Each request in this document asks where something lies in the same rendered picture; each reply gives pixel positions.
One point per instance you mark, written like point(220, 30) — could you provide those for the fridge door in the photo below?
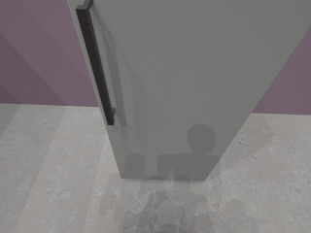
point(184, 76)

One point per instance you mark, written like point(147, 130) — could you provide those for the handle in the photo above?
point(86, 25)

